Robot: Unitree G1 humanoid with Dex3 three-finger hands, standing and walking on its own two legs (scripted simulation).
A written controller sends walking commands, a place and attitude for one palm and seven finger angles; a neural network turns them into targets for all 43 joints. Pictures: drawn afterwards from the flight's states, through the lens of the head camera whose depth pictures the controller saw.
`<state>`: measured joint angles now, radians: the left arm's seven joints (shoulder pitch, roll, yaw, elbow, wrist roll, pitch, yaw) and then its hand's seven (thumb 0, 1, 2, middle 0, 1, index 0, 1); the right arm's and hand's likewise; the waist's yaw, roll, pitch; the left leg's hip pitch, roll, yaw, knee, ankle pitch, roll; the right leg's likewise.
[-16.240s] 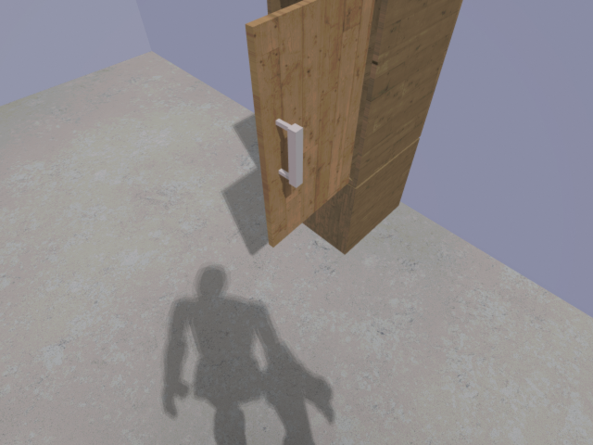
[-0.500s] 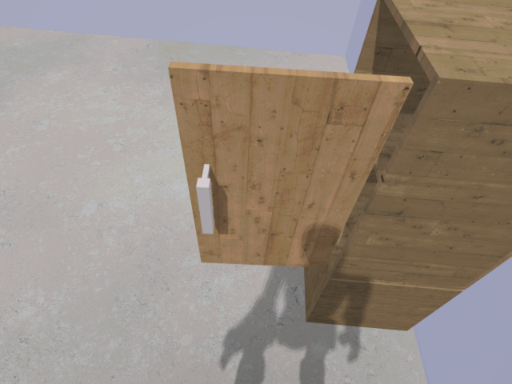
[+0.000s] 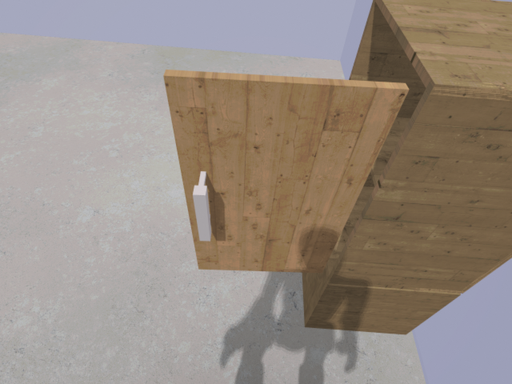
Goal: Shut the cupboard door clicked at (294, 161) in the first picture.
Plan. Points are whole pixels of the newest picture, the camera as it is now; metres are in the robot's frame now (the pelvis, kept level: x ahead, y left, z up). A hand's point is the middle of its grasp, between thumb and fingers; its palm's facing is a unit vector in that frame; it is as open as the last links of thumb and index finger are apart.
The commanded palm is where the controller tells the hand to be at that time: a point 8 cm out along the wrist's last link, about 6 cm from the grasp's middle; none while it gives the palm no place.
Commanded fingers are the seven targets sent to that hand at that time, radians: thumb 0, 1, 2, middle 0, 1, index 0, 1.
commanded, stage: raise the hand and make a fist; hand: left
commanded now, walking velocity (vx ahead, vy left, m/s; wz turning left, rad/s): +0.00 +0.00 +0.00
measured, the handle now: (204, 207) +0.44 +0.13 -0.02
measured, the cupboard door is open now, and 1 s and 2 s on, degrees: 93 93 93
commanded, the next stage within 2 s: none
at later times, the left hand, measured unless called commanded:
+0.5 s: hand (166, 381) +0.14 +0.14 -0.08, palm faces +0.06 -1.00 +0.01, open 6.3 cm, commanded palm +0.11 +0.21 -0.06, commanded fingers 0.00 0.90 0.90 -0.57 -0.70 -0.57 -0.70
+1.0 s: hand (156, 355) +0.17 +0.16 -0.04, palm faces +0.07 -1.00 -0.03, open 3.9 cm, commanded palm +0.14 +0.21 -0.04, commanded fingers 0.00 0.90 0.90 -1.02 -1.20 -1.02 -1.20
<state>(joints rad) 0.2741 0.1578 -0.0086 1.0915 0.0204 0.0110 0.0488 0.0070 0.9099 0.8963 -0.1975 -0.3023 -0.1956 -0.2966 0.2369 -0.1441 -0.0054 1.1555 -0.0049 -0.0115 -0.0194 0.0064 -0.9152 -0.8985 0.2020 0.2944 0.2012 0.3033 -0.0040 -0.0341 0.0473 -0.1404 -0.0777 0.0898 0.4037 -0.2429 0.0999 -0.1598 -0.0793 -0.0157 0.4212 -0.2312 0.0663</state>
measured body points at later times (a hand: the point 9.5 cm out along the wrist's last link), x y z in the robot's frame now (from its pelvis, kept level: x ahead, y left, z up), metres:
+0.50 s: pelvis -0.03 -0.04 -0.10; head +0.01 -0.03 +0.35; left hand +0.14 +0.20 -0.07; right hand +0.21 -0.29 -0.13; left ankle -0.01 +0.05 -0.74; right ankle +0.03 -0.12 -0.74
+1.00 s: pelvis -0.01 -0.05 -0.10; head +0.06 -0.04 +0.35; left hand +0.16 +0.21 -0.04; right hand +0.17 -0.27 -0.18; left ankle -0.01 +0.05 -0.74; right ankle +0.03 -0.12 -0.74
